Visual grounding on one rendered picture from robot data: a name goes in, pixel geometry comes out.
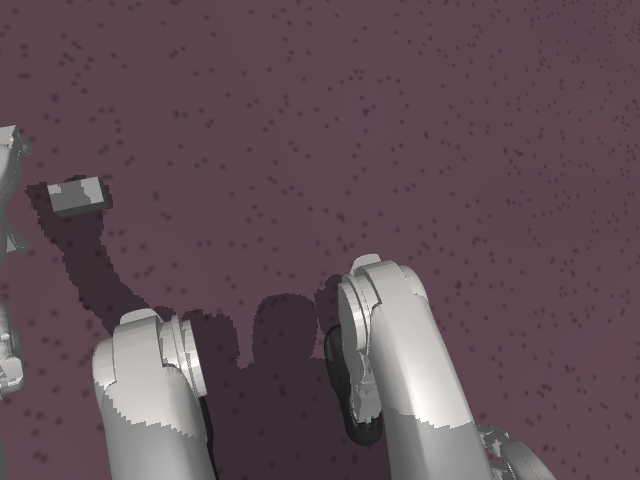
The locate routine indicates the right robot foot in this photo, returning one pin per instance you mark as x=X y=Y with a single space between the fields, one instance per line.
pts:
x=361 y=433

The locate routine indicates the left robot foot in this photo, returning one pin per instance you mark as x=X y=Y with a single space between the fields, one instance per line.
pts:
x=210 y=433

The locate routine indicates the left robot hand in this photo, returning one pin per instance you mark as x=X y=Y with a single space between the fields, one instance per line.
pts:
x=12 y=145

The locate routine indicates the left robot arm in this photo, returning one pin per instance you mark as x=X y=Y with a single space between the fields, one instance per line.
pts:
x=12 y=368

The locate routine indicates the right robot hand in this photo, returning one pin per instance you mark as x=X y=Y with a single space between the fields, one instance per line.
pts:
x=519 y=461

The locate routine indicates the small box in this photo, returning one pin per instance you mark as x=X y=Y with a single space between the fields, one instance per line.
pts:
x=78 y=196

